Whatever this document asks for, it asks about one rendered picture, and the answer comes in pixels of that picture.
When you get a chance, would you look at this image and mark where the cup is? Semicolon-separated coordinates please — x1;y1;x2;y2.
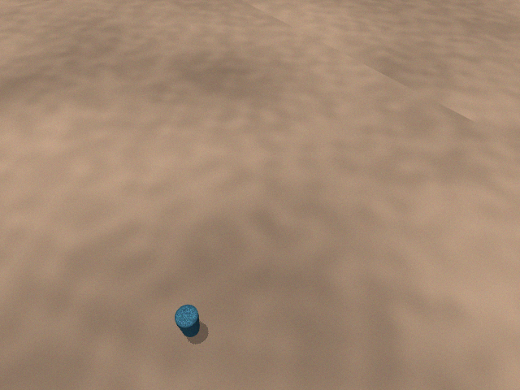
175;305;200;337

